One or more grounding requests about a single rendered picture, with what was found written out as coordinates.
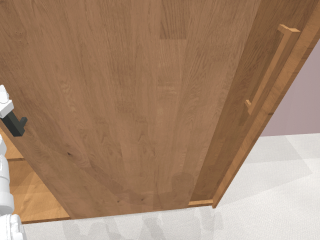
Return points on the handle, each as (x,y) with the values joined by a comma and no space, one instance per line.
(274,68)
(15,126)

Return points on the wardrobe door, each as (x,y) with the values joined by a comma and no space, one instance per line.
(122,97)
(235,122)

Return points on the robot left hand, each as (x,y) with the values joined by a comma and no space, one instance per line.
(6,105)

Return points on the left robot forearm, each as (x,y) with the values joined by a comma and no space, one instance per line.
(6,199)

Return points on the robot left upper arm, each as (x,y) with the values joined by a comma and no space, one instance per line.
(11,228)

